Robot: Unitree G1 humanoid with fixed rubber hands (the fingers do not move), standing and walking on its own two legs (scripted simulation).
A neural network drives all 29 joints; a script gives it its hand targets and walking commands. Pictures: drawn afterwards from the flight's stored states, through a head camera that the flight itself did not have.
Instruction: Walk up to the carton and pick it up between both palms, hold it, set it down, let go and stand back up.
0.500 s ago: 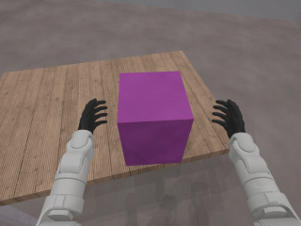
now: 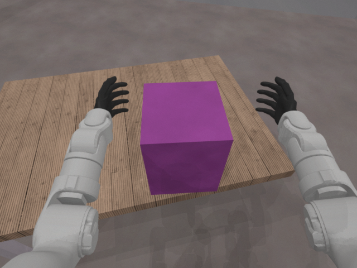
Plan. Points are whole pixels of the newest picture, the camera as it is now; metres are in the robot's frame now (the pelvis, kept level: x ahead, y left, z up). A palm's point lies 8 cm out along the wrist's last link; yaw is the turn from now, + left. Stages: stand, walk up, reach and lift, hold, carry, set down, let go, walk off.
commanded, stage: reach and lift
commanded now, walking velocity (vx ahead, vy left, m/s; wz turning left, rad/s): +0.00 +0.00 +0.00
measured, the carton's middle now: (182, 140) +0.46 +0.03 -0.01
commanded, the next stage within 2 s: none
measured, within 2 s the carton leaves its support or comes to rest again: neither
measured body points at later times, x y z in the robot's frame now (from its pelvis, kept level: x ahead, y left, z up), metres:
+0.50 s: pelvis +0.00 +0.00 +0.00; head +0.03 +0.01 +0.45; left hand +0.43 +0.21 +0.10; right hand +0.46 -0.17 +0.11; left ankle -0.02 +0.13 -0.75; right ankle +0.01 -0.12 -0.75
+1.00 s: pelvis -0.02 -0.01 -0.03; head +0.07 +0.00 +0.41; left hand +0.43 +0.19 +0.02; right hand +0.45 -0.18 +0.03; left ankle -0.02 +0.13 -0.75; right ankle +0.01 -0.12 -0.75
